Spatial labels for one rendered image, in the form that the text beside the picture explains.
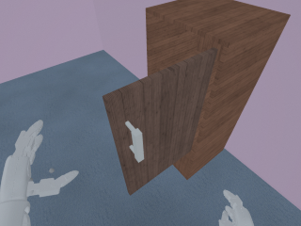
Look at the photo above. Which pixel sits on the right robot hand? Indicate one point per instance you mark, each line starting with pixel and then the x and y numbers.
pixel 238 214

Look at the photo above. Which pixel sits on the cupboard door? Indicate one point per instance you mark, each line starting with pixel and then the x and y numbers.
pixel 166 107

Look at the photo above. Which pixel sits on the handle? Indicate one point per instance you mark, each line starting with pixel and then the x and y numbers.
pixel 137 138

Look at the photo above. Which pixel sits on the left robot hand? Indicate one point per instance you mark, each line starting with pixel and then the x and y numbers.
pixel 15 184

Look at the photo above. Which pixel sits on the left robot forearm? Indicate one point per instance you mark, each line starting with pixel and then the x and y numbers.
pixel 15 213

